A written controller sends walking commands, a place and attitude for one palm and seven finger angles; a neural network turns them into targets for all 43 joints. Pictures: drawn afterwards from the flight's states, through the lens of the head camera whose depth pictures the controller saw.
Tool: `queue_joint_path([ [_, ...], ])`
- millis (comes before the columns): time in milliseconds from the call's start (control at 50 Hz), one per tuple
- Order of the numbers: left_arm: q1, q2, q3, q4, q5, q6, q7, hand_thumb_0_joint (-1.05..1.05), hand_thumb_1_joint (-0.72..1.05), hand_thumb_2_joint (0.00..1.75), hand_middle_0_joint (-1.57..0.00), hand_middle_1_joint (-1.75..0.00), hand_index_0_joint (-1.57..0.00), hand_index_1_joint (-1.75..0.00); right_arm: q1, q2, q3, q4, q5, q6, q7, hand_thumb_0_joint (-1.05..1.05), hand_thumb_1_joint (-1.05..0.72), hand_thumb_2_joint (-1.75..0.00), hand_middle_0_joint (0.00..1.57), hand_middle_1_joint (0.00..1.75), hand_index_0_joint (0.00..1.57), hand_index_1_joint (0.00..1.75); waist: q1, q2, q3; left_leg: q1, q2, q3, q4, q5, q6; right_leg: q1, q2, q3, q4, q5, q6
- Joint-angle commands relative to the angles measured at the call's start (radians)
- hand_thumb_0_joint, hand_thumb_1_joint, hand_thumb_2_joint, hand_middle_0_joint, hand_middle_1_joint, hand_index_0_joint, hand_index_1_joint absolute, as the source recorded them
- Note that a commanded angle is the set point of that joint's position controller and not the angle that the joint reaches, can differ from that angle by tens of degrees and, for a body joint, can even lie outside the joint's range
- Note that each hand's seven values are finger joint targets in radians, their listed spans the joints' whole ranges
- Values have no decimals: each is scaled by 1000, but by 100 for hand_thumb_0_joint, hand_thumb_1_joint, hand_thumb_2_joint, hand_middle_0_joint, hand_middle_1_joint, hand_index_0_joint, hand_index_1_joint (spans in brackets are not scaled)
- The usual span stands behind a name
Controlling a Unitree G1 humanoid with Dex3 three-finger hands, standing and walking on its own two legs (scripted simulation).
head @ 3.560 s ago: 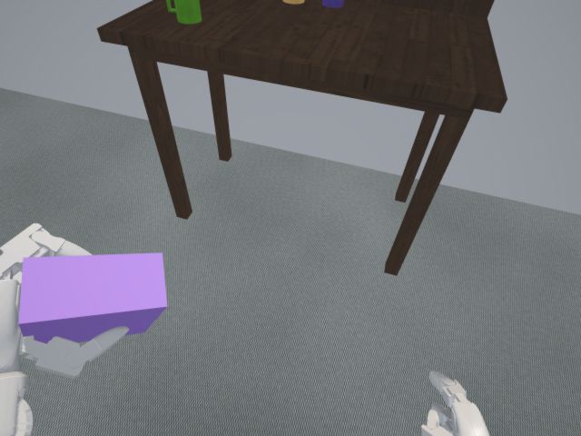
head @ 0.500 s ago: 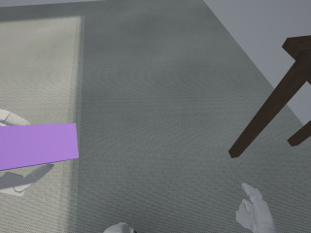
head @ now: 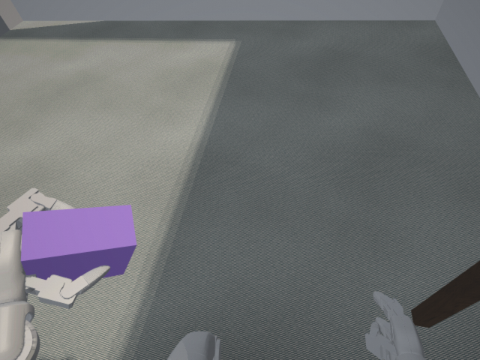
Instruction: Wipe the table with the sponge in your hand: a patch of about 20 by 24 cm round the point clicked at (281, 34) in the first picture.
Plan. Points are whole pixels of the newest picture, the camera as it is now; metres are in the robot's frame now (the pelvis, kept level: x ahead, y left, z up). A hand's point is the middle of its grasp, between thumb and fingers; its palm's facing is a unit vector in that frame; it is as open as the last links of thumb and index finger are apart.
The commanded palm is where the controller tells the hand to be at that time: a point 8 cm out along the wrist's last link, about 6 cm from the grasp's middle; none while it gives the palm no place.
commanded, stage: walk to a spot facing it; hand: left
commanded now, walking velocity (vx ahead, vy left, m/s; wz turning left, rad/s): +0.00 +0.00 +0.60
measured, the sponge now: (96, 246) +0.24 +0.20 +0.13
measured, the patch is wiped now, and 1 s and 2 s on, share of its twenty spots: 0.00 0.00 0.00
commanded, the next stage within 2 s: none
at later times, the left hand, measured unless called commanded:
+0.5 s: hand out of the picture +0.13 +0.27 +0.19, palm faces +0.54 -0.71 -0.45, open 10.1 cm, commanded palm +0.07 +0.31 +0.18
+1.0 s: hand out of the picture +0.01 +0.19 +0.18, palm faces +0.75 -0.45 -0.49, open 10.1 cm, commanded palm -0.07 +0.20 +0.18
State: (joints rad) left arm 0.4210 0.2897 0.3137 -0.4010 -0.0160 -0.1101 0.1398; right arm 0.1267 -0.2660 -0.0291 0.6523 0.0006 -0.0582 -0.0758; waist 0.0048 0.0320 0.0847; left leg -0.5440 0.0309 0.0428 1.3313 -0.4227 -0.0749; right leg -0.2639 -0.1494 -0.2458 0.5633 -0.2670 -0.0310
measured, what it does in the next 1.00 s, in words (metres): steps to the right, turning left: left foot, then right foot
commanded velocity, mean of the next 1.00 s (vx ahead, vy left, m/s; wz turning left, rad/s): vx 0.02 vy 0.00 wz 0.60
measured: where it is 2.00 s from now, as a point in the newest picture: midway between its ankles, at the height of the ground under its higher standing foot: outside the picture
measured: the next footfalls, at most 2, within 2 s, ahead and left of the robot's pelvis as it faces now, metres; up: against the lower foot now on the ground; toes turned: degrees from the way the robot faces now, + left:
left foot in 0.26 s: +0.02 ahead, +0.13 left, +0.00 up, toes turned +16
right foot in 0.68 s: +0.04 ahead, -0.12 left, +0.00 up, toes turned +18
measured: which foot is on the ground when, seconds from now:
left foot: up 0.00-0.24, down 0.26-0.70, up 0.72-1.00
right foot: down 0.00-0.28, up 0.30-0.66, down 0.68-1.00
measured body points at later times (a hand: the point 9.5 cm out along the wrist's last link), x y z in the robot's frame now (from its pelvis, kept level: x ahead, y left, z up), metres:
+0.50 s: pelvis +0.00 +0.00 +0.00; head +0.03 +0.03 +0.45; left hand +0.10 +0.31 +0.21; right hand +0.21 -0.14 -0.09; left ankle -0.02 +0.12 -0.74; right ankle +0.04 -0.13 -0.67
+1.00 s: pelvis -0.04 -0.12 +0.01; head +0.00 -0.14 +0.46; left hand -0.03 +0.21 +0.21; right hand +0.25 -0.25 -0.09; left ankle -0.16 +0.00 -0.65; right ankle +0.00 -0.13 -0.74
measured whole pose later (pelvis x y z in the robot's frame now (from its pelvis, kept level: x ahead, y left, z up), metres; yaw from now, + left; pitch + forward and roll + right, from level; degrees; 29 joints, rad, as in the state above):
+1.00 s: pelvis -0.04 -0.12 +0.01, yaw +35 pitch +0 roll +5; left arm 0.50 0.38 0.33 -0.49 -0.04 -0.15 0.15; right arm 0.19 -0.28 -0.06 0.61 -0.01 -0.06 -0.10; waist -0.02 0.00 0.04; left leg -0.44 0.04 0.05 1.05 -0.39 -0.07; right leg -0.23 -0.08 -0.28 0.44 -0.22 -0.10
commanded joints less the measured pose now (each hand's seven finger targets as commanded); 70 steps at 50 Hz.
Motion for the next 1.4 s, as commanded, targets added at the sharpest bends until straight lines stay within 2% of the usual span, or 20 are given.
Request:
queue_joint_path([
  [0, -61, 318, 196, -427, -19, -117, 42, 0, 10, 130, -120, -160, -120, -160, -97, -35, -21, -210, -5, -48, -16, 0, -90, -90, 20, 30, 20, 30, 10, -154, -173, 6, 42, 26, -167, 17, 5, 162, -241, 128, -211, 494, -55],
  [140, 154, 284, 264, -430, -51, -101, 68, 0, 10, 130, -120, -160, -120, -160, -22, -16, -28, -280, -6, -10, -9, 0, -90, -90, 20, 30, 20, 30, 40, -195, -281, 100, 37, 112, -614, -28, 19, 299, -272, 119, -93, 664, -82],
  [200, 117, 264, 244, -413, -59, -101, 62, 0, 10, 130, -120, -160, -120, -160, 24, -30, -36, -276, -4, 9, -8, 0, -90, -90, 20, 30, 20, 30, -15, -154, -307, 249, -6, 117, -822, 132, 28, 228, -241, 76, 60, 603, -20],
  [220, 113, 245, 215, -421, -65, -100, 57, 0, 10, 130, -120, -160, -120, -160, 38, -41, -44, -271, 2, 10, -11, 0, -90, -90, 20, 30, 20, 30, -42, -59, -314, 378, 24, 64, -913, 294, 50, 127, -197, 50, 221, 499, 25],
  [260, 74, 278, 204, -487, -53, -150, 36, 0, 10, 130, -120, -160, -120, -160, 31, -85, -49, -274, -1, -26, 5, 0, -90, -90, 20, 30, 20, 30, -12, 347, -250, 567, 415, -499, -940, 1214, 293, -333, 58, 105, 570, -458, 119],
  [280, 80, 290, 210, -438, -14, -159, 19, 0, 10, 130, -120, -160, -120, -160, 43, -76, -41, -255, -5, -44, 27, 0, -90, -90, 20, 30, 20, 30, -14, 251, -222, 602, 408, -487, -901, 1285, 312, -435, 53, 174, 632, -466, 99],
  [400, 82, 261, 160, -598, -27, -137, 13, 0, 10, 130, -120, -160, -120, -160, 42, -58, -36, -221, 13, -92, 58, 0, -90, -90, 20, 30, 20, 30, -19, 276, -250, 456, 173, -195, -908, 902, 190, -281, 111, 155, 515, -143, 129],
  [620, 49, 226, 166, -312, -59, -77, -3, 0, 10, 130, -120, -160, -120, -160, 19, -43, -13, -172, 8, -90, 32, 0, -90, -90, 20, 30, 20, 30, 7, 167, -200, 249, 170, -338, -919, 456, 199, 69, 167, 166, -30, -95, 130],
  [660, -1, 237, 150, -302, -40, -65, -1, 0, 10, 130, -120, -160, -120, -160, 4, -18, -2, -185, 17, -81, 34, 0, -90, -90, 20, 30, 20, 30, 18, -30, -212, 97, 69, -247, -755, 144, 120, 239, -2, 281, -307, 50, 64],
  [680, -20, 317, 185, -295, -27, -50, 14, 0, 10, 130, -120, -160, -120, -160, -16, -3, -2, -212, 18, -76, 28, 0, -90, -90, 20, 30, 20, 30, 20, -324, -176, -86, -77, -83, -429, -138, 39, 253, -274, 596, -348, 125, -44],
  [700, -79, 308, 176, -288, -48, -46, 24, 0, 10, 130, -120, -160, -120, -160, -33, -34, -7, -195, 13, -89, 14, 0, -90, -90, 20, 30, 20, 30, 15, -291, -155, -65, -69, -112, -176, -146, 22, 109, -344, 567, -332, 246, -69],
  [740, -49, 274, 157, -263, -32, -55, 24, 0, 10, 130, -120, -160, -120, -160, -37, -36, -18, -170, 5, -78, 18, 0, -90, -90, 20, 30, 20, 30, -11, -193, -149, -37, -37, -112, -33, -6, 6, 58, -242, 416, -300, 233, 20],
  [820, -53, 287, 153, -312, -32, -87, 28, 0, 10, 130, -120, -160, -120, -160, -96, -15, -2, -179, 6, -57, -10, 0, -90, -90, 20, 30, 20, 30, -10, -96, -134, -46, -12, -41, -29, 59, -15, 107, -176, 173, -250, 445, -4],
  [1060, 73, 238, 180, -290, -41, -104, 64, 0, 10, 130, -120, -160, -120, -160, -2, -58, -28, -227, -18, -33, -9, 0, -90, -90, 20, 30, 20, 30, 37, -212, -256, 1, 16, 71, -487, -21, 43, 344, -261, 246, -309, 165, -25],
  [1160, -27, 236, 129, -326, -29, -95, 64, 0, 10, 130, -120, -160, -120, -160, 9, -58, -22, -225, -21, -35, -14, 0, -90, -90, 20, 30, 20, 30, 27, -183, -190, 48, 56, 76, -511, -54, 67, 187, -321, 270, -410, -317, -88],
  [1280, -187, 241, 75, -454, -28, -104, 63, 0, 10, 130, -120, -160, -120, -160, 53, -32, -1, -224, -34, -67, -20, 0, -90, -90, 20, 30, 20, 30, -25, -41, -210, 386, 6, 142, -804, -39, 118, -83, -240, 107, -236, -490, -26],
  [1300, -224, 245, 66, -481, -27, -111, 61, 0, 10, 130, -120, -160, -120, -160, 72, -46, -2, -227, -32, -78, -22, 0, -90, -90, 20, 30, 20, 30, -44, 97, -196, 455, 41, 58, -896, -116, 153, -203, -172, 70, -29, -505, 6],
  [1320, -239, 229, 52, -536, -24, -136, 60, 0, 10, 130, -120, -160, -120, -160, 42, -78, -4, -233, -29, -99, -21, 0, -90, -90, 20, 30, 20, 30, -41, 388, -134, 486, 233, -337, -1077, -291, 241, -403, -33, 38, 314, -436, 51],
  [1340, -240, 239, 58, -527, 10, -163, 60, 0, 10, 130, -120, -160, -120, -160, 9, -67, 8, -210, -39, -115, -5, 0, -90, -90, 20, 30, 20, 30, -29, 463, -89, 421, 406, -613, -1199, -243, 329, -466, 41, 114, 582, -322, 60],
  [1380, -215, 325, 157, -507, 34, -172, 45, 0, 10, 130, -120, -160, -120, -160, -5, -47, -7, -203, -9, -124, 18, 0, -90, -90, 20, 30, 20, 30, -1, 296, -99, 381, 354, -507, -1157, -71, 307, -483, 8, 206, 715, -187, 61],
])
